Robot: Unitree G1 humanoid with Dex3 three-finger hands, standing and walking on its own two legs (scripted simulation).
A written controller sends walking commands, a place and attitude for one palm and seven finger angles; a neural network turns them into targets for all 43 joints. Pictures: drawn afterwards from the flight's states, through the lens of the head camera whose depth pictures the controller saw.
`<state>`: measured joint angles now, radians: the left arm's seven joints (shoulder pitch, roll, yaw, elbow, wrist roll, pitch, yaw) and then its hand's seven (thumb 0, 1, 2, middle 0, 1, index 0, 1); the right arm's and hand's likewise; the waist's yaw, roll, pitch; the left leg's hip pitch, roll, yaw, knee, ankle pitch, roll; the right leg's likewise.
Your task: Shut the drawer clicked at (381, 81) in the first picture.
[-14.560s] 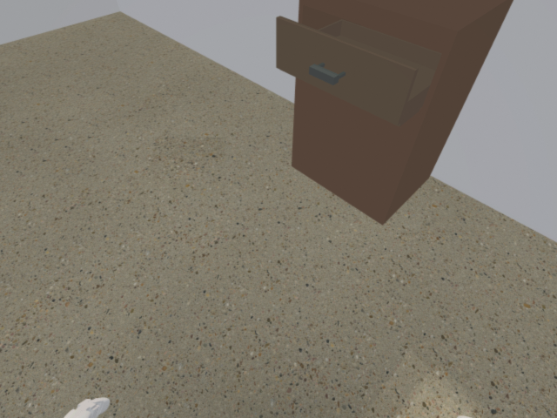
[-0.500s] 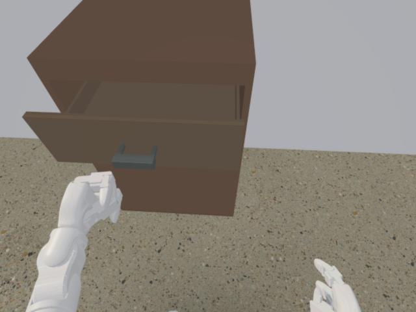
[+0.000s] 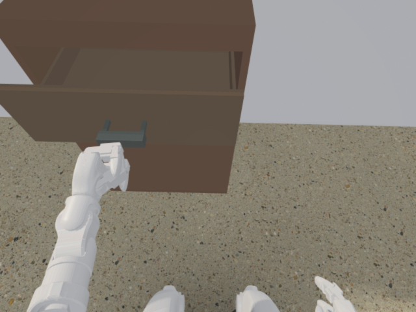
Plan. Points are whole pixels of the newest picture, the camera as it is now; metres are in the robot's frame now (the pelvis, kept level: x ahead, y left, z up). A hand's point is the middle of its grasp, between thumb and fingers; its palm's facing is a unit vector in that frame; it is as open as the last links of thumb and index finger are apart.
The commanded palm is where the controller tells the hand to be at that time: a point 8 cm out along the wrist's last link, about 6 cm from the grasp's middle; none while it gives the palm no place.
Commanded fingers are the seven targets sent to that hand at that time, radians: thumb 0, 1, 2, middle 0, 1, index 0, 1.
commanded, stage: bring the fist close to the handle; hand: left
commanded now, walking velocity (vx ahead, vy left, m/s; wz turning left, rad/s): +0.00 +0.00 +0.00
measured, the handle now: (123, 131) +0.49 +0.21 +0.00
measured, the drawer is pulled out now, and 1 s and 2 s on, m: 0.15 0.15 0.04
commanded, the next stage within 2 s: push the drawer shut in 0.78 s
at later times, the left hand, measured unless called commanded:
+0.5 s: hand (134, 164) +0.41 +0.17 +0.00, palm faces -0.02 -1.00 -0.04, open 3.3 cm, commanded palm +0.38 +0.22 +0.01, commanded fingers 0.00 0.90 0.90 -1.40 -1.60 -1.40 -1.60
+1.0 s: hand (130, 167) +0.40 +0.18 +0.00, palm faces -0.01 -1.00 -0.04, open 3.3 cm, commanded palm +0.39 +0.23 +0.01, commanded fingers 0.00 0.90 0.90 -1.40 -1.60 -1.40 -1.60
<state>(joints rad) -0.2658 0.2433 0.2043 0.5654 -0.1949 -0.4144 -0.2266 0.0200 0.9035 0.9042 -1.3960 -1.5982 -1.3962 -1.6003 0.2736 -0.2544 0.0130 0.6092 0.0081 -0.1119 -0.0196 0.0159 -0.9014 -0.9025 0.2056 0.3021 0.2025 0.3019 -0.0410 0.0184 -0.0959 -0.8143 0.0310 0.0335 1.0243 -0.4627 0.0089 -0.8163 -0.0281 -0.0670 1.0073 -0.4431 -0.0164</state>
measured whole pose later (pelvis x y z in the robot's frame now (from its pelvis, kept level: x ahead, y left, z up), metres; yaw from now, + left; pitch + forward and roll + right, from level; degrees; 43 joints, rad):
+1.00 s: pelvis +0.00 +0.00 -0.03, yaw +0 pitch +20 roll -1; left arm -0.42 0.27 0.25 0.73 -0.16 -0.48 -0.21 0.02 0.90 0.90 -1.40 -1.60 -1.40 -1.60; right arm 0.26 -0.26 0.01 0.60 0.01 -0.02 -0.01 0.01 -0.90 -0.90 0.21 0.30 0.20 0.30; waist -0.06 0.02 -0.14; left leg -1.02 0.04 0.02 1.18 -0.52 0.01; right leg -1.01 -0.02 -0.07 1.15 -0.49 -0.01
